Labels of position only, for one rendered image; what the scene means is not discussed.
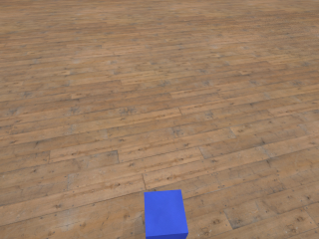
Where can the carton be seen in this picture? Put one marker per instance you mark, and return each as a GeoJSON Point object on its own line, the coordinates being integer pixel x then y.
{"type": "Point", "coordinates": [164, 215]}

